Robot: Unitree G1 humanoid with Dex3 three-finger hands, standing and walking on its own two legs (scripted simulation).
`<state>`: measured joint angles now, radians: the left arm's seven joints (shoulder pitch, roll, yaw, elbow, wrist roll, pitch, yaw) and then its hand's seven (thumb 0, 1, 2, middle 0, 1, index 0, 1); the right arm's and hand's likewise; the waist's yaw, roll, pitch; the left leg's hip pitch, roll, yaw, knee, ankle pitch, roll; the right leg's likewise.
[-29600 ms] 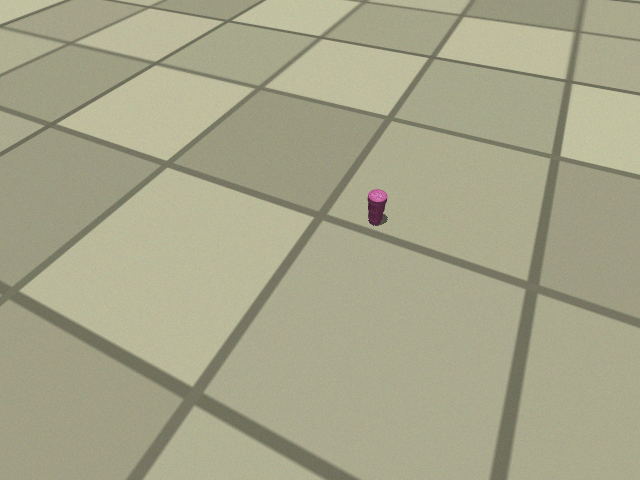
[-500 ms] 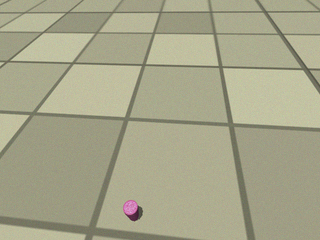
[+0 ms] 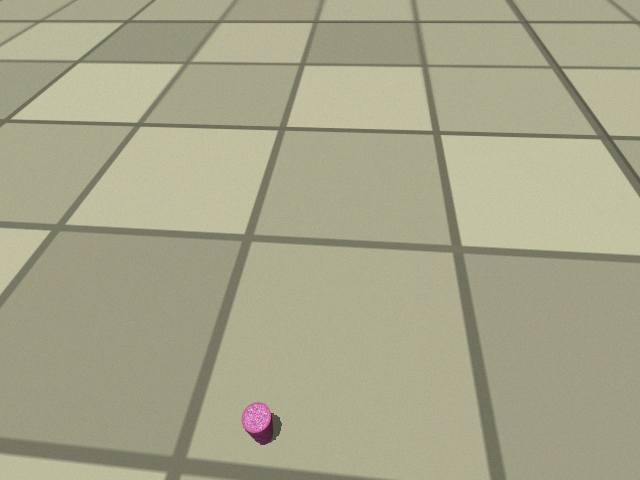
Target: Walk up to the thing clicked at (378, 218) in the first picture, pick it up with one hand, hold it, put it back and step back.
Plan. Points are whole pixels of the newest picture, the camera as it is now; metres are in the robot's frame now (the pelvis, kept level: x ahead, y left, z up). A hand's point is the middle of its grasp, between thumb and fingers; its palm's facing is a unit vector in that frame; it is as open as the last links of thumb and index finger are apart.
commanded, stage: stand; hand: left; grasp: from the side
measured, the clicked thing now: (260, 426) +0.42 +0.22 -0.71
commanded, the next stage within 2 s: step back in 0.22 s
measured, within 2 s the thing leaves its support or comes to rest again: neither
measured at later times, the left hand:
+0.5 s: hand out of the picture +0.09 +0.29 -0.18, palm faces -0.02 -0.93 -0.37, open 7.4 cm
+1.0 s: hand out of the picture -0.06 +0.27 -0.17, palm faces -0.07 -0.92 -0.39, open 7.4 cm
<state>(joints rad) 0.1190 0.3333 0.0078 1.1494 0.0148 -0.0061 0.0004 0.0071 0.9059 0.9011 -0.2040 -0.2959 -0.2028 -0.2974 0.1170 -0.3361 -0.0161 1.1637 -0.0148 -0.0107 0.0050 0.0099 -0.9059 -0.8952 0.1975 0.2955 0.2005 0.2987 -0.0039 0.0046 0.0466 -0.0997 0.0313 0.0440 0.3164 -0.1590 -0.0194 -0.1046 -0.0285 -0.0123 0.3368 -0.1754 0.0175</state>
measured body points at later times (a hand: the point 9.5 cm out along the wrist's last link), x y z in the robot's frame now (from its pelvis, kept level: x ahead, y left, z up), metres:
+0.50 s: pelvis -0.03 +0.03 -0.03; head +0.02 +0.04 +0.42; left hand +0.09 +0.34 -0.15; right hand +0.05 -0.31 -0.14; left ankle +0.01 +0.13 -0.75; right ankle +0.01 -0.13 -0.75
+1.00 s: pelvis -0.14 +0.01 -0.03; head -0.10 +0.00 +0.42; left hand -0.06 +0.32 -0.14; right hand -0.05 -0.31 -0.15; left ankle -0.07 +0.14 -0.69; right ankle -0.15 -0.11 -0.75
